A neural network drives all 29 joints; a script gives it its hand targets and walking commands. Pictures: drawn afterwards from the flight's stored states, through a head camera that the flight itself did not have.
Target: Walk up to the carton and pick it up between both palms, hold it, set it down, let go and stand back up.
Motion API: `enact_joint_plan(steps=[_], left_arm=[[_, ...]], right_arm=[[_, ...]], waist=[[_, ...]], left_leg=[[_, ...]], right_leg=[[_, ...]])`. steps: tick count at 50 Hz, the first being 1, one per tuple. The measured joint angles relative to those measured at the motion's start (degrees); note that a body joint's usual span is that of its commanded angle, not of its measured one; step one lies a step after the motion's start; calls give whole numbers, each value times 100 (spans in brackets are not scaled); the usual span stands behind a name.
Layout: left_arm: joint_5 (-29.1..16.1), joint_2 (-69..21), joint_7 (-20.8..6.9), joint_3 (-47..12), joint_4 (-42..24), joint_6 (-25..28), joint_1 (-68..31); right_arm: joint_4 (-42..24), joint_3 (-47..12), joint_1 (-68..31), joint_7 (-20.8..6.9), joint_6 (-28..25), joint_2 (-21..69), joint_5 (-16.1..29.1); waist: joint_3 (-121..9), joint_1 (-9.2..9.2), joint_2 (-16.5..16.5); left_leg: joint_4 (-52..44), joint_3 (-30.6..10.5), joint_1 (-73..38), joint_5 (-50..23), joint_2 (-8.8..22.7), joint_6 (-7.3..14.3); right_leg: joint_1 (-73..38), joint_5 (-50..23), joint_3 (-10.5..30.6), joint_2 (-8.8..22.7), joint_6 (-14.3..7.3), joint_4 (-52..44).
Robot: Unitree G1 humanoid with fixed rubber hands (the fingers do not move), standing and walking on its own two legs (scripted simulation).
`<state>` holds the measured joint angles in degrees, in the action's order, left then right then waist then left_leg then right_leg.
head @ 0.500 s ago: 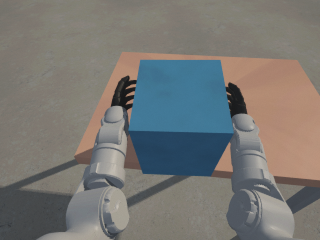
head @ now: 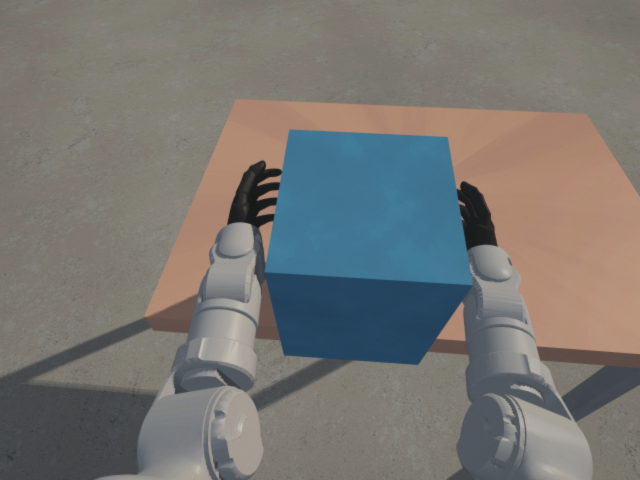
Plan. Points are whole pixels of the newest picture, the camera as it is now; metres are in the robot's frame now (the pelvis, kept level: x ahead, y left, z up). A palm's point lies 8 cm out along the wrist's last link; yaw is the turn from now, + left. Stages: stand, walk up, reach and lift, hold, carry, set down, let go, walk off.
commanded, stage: set down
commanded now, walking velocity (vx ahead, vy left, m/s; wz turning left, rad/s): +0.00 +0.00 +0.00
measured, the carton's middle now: (358, 255) +0.42 -0.07 +0.05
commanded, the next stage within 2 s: none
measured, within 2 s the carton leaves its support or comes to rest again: rests again in 1.06 s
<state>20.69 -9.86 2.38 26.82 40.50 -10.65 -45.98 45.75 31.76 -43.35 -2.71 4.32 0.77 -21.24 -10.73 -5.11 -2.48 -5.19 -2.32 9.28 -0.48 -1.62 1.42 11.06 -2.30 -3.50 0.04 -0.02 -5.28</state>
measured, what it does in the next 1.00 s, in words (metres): stands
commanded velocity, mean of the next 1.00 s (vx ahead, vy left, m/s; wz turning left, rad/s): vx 0.00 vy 0.00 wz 0.00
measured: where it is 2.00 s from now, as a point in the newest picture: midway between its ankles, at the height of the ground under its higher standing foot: outside the picture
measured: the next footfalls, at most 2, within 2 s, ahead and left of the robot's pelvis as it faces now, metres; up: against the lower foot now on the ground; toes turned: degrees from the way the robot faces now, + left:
none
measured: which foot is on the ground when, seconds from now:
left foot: down 0.00-1.00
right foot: down 0.00-1.00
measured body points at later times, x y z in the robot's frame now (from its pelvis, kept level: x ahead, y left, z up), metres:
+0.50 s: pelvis -0.01 -0.01 +0.00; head +0.04 -0.02 +0.45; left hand +0.44 +0.08 +0.10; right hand +0.41 -0.22 +0.08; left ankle -0.05 +0.10 -0.75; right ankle -0.03 -0.11 -0.75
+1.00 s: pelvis +0.00 -0.01 +0.00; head +0.05 -0.02 +0.45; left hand +0.45 +0.08 +0.10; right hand +0.41 -0.22 +0.08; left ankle -0.05 +0.10 -0.75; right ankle -0.03 -0.11 -0.75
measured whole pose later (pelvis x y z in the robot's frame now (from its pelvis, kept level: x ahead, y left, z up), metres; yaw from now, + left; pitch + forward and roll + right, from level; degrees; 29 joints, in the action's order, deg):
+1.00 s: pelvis +0.00 -0.01 +0.00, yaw +0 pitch +15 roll +0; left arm 19.7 -8.3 1.4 27.6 43.0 -5.5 -45.9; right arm 46.1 33.4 -44.3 -3.0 2.3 2.0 -23.9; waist -10.6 -4.4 -2.2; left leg -5.2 -2.2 10.8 -0.7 -1.0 0.8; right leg 12.6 -2.6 -3.4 -0.6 -0.6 -5.2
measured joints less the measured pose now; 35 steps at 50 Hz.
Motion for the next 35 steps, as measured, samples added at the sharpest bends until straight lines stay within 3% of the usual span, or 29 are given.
enact_joint_plan(steps=[16,35], left_arm=[[67,34,-133,161,154,245,-16],[82,39,-207,222,130,446,25]], right_arm=[[-153,432,-45,-169,-64,220,-445],[-218,393,-45,-159,-69,257,-470]], waist=[[-105,51,19],[-8,59,63]], left_leg=[[-5,-84,202,-81,51,-54],[-6,-49,145,-69,66,-62]], right_leg=[[175,-47,-88,-48,-58,-2],[132,-47,-54,-64,-67,0]])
